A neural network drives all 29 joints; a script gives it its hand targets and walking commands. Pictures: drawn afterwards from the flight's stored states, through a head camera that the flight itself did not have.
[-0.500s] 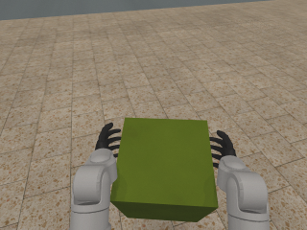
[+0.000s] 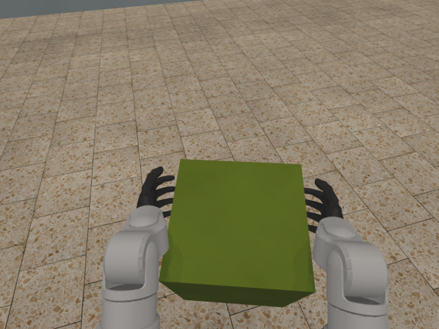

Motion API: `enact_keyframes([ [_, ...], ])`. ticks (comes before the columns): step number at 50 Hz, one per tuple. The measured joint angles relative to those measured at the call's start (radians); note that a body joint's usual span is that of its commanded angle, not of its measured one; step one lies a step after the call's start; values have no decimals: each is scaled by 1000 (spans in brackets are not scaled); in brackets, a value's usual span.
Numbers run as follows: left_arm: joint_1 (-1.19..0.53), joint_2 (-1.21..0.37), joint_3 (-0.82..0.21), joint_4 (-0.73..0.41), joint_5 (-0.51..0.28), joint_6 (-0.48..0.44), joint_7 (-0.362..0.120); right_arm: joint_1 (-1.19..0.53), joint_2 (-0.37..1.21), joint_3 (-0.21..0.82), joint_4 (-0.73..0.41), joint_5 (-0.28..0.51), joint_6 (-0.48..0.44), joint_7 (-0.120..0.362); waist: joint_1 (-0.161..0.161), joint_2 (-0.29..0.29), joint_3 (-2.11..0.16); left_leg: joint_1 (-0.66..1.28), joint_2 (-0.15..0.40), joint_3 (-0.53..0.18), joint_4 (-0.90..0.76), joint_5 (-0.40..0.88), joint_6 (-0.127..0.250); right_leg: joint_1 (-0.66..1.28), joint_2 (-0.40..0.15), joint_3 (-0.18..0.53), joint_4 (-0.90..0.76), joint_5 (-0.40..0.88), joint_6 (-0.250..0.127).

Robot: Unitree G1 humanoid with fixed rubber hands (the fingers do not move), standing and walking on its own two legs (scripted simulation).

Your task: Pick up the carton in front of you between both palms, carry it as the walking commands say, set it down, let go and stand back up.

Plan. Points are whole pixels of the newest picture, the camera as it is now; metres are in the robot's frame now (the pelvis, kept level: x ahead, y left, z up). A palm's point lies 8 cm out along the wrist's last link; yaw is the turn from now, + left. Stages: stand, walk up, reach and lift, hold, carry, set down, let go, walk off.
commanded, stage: carry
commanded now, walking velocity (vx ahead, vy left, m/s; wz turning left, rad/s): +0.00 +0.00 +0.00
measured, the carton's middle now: (236, 239) +0.28 +0.00 +0.01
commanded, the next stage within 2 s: none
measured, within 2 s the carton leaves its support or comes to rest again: neither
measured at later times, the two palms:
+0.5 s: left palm (168, 146) +0.41 +0.13 +0.13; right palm (315, 157) +0.40 -0.15 +0.12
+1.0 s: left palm (171, 157) +0.40 +0.13 +0.12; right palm (319, 169) +0.38 -0.15 +0.11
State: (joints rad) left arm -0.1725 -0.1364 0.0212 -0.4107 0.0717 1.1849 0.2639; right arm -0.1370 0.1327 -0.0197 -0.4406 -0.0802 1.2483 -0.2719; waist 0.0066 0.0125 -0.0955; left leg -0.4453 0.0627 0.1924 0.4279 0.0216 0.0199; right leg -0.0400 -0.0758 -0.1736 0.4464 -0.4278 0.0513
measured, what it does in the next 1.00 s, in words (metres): walks ahead: right foot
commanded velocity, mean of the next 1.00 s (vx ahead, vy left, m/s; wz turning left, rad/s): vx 0.00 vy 0.00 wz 0.00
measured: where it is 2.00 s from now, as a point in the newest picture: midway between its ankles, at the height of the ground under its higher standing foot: outside the picture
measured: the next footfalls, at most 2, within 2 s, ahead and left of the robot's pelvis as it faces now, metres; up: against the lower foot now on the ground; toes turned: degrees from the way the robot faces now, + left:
right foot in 0.18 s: +0.07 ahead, -0.12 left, +0.00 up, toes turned -2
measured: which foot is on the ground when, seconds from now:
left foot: down 0.00-1.00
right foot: down 0.00-0.02, up 0.04-0.16, down 0.18-1.00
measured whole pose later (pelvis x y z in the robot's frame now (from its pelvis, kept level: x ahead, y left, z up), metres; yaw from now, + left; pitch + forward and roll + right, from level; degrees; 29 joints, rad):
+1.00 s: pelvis +0.12 -0.01 +0.00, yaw -1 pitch +3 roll +0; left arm -0.21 -0.14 0.04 -0.30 0.10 1.20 0.26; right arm -0.19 0.14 -0.05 -0.30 -0.10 1.27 -0.27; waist 0.00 -0.01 -0.13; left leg -0.30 0.06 0.20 0.56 -0.30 0.02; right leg -0.14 -0.05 -0.10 0.50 -0.40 0.01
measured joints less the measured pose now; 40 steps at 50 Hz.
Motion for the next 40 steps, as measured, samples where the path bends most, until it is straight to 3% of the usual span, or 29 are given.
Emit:
enact_keyframes([
  [2, -11, -2, 15, 18, 4, 7, 3, -12, 1, 6, 44, 0, -4, -7, -6, -43, 8, 1, -23, 23, 53, -94, 44, -64, -33, 42, 157, -33, 1],
  [4, -11, -2, 17, 24, 7, 18, 10, -23, 3, 4, 69, 2, -1, -12, -7, -44, 31, 20, -18, 26, 52, -143, 56, -131, -5, 86, 241, -96, -7],
  [7, -14, -2, 6, 22, 5, 13, 16, -23, 3, -8, 65, -3, -7, -1, -6, -36, 63, 72, -11, 26, -6, -139, 43, -185, 26, 96, 166, -92, -19],
  [11, -27, -5, 7, 28, 15, -21, -2, -40, 5, -17, 52, -14, -21, 3, -14, -45, 72, 117, -24, 27, 9, -184, 35, -172, 13, 83, 10, 178, -27],
  [17, -26, -5, 5, 13, 18, -3, 4, -50, 6, -25, 53, -6, -9, 5, -18, -28, -5, 129, -16, 17, 67, -261, 17, -139, 14, 75, 34, 78, -20],
  [24, -34, -6, 19, 66, 14, 22, 0, -49, 6, -24, 95, -11, 22, -3, -6, -12, -55, 129, -3, 1, 133, -261, -1, -104, 22, 63, 40, 91, -21],
  [31, -36, -6, 12, 93, 13, 19, 4, -43, 5, -33, 110, -11, 20, -3, -2, -9, -44, 160, -3, -6, 94, -300, -8, -108, 25, 56, 70, 76, -25],
  [40, -27, -5, 15, 45, 9, 7, 1, -48, 6, -19, 75, -11, 12, -7, -1, -12, -13, 162, 0, 1, 108, -254, -9, -89, 27, 64, 42, 105, -28],
])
